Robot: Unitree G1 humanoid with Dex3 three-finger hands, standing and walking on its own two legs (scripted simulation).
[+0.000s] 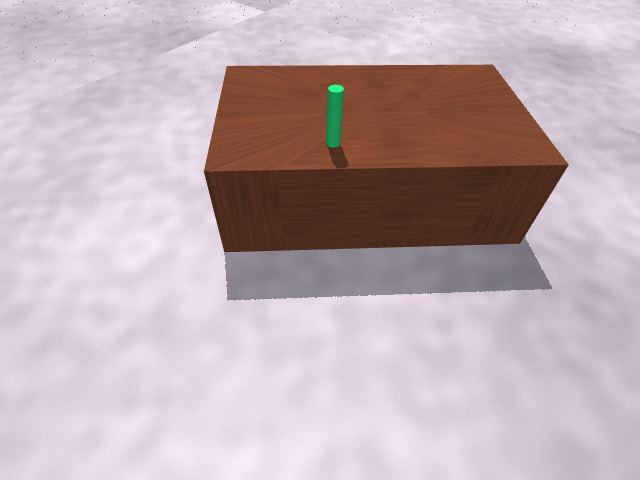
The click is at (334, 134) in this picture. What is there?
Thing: slim round
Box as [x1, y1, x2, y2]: [326, 85, 343, 147]
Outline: 340,85 331,85 328,87 326,144 332,147 337,146 339,144 343,95 343,87
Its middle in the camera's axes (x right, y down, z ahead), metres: +0.05 -0.43 +1.35
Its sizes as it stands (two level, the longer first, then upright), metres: 0.052 0.052 0.209
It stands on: a support 0.42 m high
